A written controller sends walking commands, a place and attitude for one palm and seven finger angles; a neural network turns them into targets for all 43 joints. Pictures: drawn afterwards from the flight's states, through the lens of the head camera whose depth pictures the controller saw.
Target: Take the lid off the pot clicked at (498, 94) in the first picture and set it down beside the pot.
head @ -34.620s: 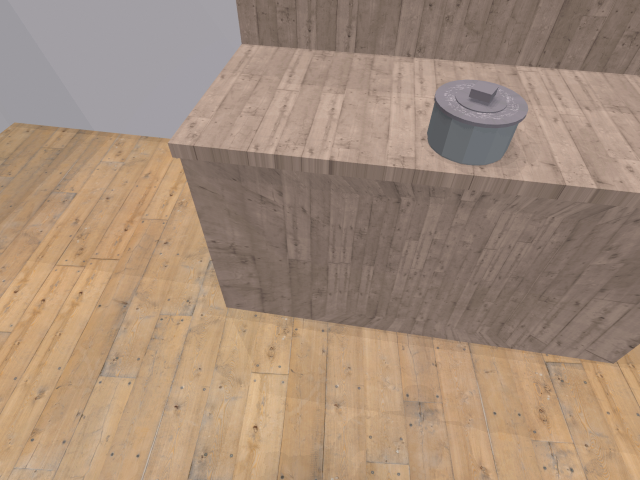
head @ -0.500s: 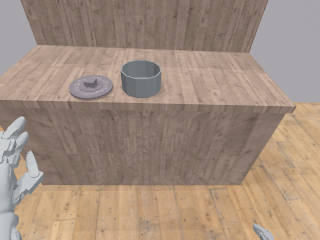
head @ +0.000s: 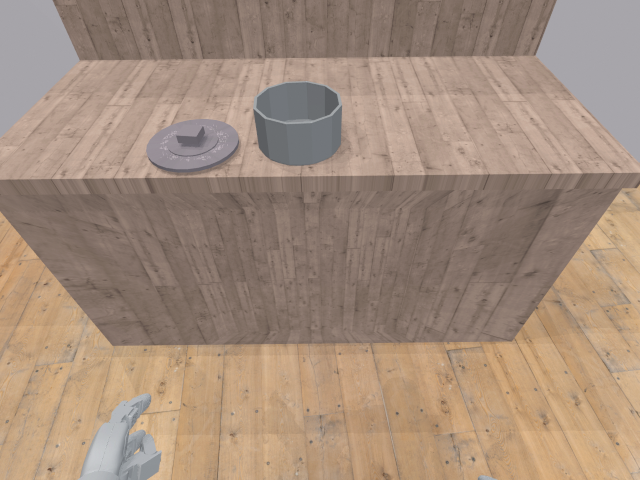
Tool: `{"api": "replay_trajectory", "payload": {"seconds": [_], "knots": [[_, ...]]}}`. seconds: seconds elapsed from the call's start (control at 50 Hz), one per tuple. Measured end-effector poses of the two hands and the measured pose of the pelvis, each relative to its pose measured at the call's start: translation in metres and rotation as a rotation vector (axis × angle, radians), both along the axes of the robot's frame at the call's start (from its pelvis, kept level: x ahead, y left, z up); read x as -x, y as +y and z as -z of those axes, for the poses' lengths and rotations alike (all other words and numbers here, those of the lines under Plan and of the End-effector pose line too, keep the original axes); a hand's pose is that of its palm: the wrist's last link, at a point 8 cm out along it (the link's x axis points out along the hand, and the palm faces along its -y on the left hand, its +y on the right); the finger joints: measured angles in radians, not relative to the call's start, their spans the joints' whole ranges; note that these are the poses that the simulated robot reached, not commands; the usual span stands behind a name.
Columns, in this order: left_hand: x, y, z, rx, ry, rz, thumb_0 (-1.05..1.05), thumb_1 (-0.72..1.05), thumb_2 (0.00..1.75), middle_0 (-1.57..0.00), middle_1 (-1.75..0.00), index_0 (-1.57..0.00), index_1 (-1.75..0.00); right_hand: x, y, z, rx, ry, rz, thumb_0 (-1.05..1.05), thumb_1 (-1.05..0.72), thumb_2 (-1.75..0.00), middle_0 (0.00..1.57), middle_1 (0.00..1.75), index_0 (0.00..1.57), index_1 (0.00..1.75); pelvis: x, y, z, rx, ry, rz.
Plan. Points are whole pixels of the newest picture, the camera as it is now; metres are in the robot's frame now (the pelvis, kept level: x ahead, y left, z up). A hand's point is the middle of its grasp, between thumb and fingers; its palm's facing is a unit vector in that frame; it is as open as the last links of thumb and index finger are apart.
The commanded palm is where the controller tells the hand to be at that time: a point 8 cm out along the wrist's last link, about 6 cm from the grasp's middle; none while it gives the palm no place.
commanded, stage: stop stepping back and stand still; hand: left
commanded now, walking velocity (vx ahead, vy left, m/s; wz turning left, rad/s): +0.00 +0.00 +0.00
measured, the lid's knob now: (190, 134) +0.76 +0.28 +0.04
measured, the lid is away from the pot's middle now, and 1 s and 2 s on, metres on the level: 0.23 0.23 0.23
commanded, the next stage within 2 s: let the arm hang, fingers relaxed in 0.58 s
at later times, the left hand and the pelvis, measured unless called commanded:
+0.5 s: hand out of the picture +0.06 +0.17 -0.14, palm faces +0.06 -0.97 -0.22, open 7.4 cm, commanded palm none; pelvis +0.03 -0.02 +0.03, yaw +1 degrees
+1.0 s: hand out of the picture +0.07 +0.17 -0.14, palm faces +0.03 -0.98 -0.21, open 7.3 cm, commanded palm none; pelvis +0.03 -0.01 +0.03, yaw +0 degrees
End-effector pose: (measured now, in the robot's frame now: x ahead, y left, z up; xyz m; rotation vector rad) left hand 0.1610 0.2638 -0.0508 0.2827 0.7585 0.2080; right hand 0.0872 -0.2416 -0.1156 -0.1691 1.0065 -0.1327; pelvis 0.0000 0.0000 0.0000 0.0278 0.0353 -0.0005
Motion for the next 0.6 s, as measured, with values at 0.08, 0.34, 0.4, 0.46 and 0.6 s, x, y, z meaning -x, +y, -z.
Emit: {"api": "replay_trajectory", "payload": {"seconds": [0.08, 0.34, 0.4, 0.46, 0.6], "knots": [[0.060, -0.061, 0.065, 0.170, 0.352, 0.007, 0.02, 0.91, 0.90, -0.20, -0.30, -0.19, -0.30, 0.037, -0.012, 0.002, 0.025, 0.152, 0.027, 0.01, -0.90, -0.90, 0.20, 0.30, 0.20, 0.30, -0.003, -0.014, -0.005, -0.014, -0.008, -0.011], [0.122, -0.047, 0.058, 0.118, 0.570, -0.138, -0.02, 0.94, 0.90, -0.21, -0.30, -0.20, -0.30, 0.048, -0.029, -0.006, 0.024, 0.331, 0.092, 0.01, -0.91, -0.90, 0.19, 0.30, 0.20, 0.30, -0.023, -0.026, -0.026, 0.036, 0.007, -0.026], [0.120, -0.043, 0.060, 0.123, 0.582, -0.150, -0.01, 0.93, 0.90, -0.21, -0.30, -0.20, -0.30, 0.040, -0.018, -0.003, 0.015, 0.328, 0.083, 0.00, -0.91, -0.90, 0.19, 0.30, 0.20, 0.30, -0.028, -0.023, -0.025, 0.041, 0.001, -0.025], [0.113, -0.047, 0.059, 0.137, 0.570, -0.147, 0.00, 0.92, 0.90, -0.20, -0.30, -0.20, -0.30, 0.032, -0.006, -0.002, -0.004, 0.325, 0.075, 0.00, -0.91, -0.90, 0.19, 0.30, 0.20, 0.30, -0.032, -0.022, -0.028, 0.039, -0.009, -0.018], [0.094, -0.055, 0.060, 0.154, 0.534, -0.119, 0.01, 0.93, 0.90, -0.20, -0.30, -0.20, -0.30, 0.025, -0.002, -0.002, -0.006, 0.300, 0.097, 0.01, -0.95, -0.90, 0.20, 0.30, 0.20, 0.30, -0.034, -0.017, -0.029, 0.039, -0.034, -0.008]]}}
